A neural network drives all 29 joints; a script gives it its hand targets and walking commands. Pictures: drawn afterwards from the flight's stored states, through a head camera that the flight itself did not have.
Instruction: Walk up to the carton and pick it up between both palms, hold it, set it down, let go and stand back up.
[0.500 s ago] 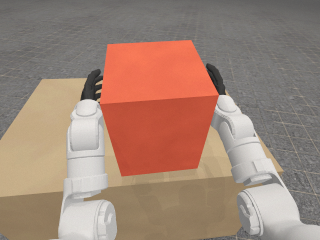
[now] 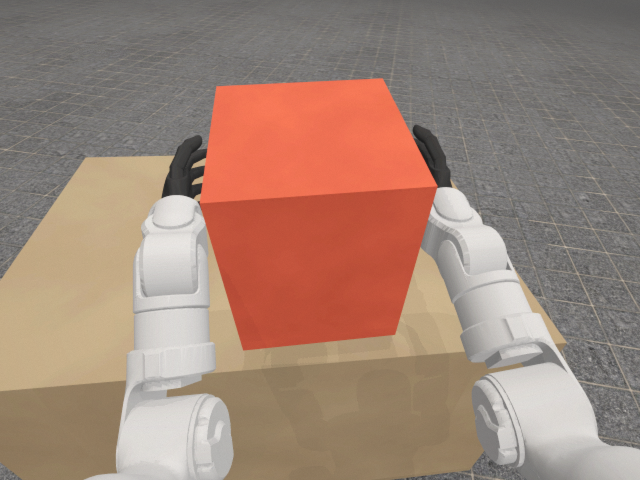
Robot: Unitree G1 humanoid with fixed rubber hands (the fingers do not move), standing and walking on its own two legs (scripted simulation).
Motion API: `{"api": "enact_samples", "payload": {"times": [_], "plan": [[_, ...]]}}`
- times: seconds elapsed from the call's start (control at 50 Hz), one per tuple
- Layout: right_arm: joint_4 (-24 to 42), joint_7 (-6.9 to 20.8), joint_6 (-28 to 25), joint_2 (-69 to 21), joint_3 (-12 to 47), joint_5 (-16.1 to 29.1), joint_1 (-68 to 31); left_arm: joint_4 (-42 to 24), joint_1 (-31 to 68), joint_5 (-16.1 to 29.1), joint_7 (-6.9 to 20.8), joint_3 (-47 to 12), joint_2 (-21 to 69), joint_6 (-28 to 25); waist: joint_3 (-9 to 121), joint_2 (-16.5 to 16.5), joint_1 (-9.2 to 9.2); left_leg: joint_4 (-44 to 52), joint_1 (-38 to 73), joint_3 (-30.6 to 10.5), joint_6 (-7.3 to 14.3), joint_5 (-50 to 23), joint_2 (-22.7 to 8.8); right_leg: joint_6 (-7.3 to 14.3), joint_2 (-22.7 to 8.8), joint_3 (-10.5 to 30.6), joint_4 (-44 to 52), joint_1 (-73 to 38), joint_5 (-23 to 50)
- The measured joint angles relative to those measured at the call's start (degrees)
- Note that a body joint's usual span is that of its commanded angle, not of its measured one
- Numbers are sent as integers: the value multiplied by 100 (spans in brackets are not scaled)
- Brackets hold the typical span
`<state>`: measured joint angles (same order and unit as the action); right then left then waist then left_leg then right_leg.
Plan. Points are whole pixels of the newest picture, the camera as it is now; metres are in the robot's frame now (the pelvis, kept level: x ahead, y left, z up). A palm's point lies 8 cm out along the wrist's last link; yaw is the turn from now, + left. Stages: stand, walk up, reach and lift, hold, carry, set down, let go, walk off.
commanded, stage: hold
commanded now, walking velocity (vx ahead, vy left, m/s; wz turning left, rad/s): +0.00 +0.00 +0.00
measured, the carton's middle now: (311, 218) +0.37 +0.00 +0.18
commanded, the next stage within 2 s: none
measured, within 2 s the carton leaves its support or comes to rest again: neither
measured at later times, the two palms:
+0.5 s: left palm (184, 205) +0.36 +0.15 +0.22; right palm (430, 198) +0.36 -0.14 +0.21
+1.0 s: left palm (180, 204) +0.36 +0.15 +0.22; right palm (430, 193) +0.36 -0.14 +0.22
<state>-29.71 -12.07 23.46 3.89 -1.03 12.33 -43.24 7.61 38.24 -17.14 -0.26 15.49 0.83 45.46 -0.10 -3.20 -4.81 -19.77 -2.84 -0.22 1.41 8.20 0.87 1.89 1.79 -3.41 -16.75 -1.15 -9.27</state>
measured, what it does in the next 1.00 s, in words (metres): stands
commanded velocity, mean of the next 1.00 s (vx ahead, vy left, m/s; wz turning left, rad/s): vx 0.00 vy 0.00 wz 0.00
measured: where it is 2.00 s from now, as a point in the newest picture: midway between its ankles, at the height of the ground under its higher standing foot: outside the picture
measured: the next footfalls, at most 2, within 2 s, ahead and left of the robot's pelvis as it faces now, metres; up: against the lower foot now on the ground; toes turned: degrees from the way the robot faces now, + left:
none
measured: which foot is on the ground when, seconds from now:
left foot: down 0.00-1.00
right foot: down 0.00-1.00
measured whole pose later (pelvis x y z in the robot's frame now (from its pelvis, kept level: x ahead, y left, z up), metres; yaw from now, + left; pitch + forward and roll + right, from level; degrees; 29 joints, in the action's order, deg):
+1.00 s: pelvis +0.00 +0.00 +0.00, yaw +0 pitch -9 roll -1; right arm -29.5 -12.0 23.7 3.7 -1.3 12.2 -42.9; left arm 7.3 38.0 -17.4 0.0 15.4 0.9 45.8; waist -0.2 -3.2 -4.7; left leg -19.8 -2.7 -0.3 1.5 8.3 0.9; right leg 1.9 1.8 -3.3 -16.8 -1.3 -9.3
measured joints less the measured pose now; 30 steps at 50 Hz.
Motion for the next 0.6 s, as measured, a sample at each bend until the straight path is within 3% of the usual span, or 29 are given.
{"api": "enact_samples", "payload": {"times": [0.1,0.6], "plan": [[-293,90,-43,-41,-88,-28,-111,103,137,-176,62,140,68,112,-84,-19,34,50,55,43,2,-21,2,1,-6,42,-30,-5,-7],[247,-54,-30,57,132,84,147,-266,-129,-28,20,-72,19,9,-87,11,-33,-57,27,-8,8,59,1,-8,5,5,-2,-53,-31]]}}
